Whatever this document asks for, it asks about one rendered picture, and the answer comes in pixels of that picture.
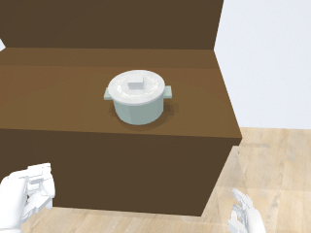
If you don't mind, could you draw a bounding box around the left robot hand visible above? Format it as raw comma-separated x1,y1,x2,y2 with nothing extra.
0,163,55,229

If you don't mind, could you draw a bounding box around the knob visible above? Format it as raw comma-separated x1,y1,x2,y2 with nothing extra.
127,74,144,87

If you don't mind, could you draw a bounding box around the lid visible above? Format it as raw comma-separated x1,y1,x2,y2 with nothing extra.
108,70,165,106

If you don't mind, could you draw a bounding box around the table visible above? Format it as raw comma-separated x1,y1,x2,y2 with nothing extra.
0,0,243,216

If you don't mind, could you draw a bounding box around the right robot hand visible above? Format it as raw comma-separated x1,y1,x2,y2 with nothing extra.
227,188,266,233

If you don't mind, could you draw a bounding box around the pot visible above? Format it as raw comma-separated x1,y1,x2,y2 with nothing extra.
103,85,172,125

